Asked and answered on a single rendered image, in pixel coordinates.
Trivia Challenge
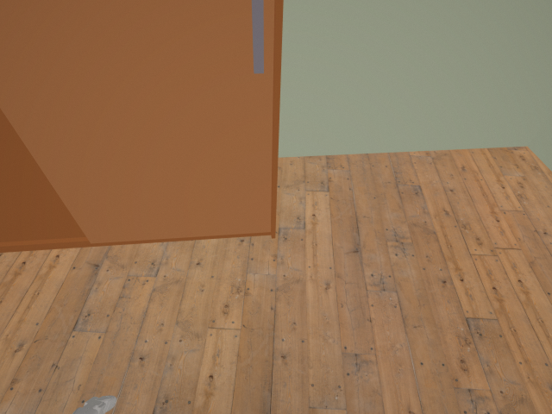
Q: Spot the wardrobe door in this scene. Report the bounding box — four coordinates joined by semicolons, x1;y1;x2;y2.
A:
0;0;274;243
0;109;86;242

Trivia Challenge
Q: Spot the left robot hand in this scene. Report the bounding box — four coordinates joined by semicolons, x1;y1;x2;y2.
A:
73;396;116;414

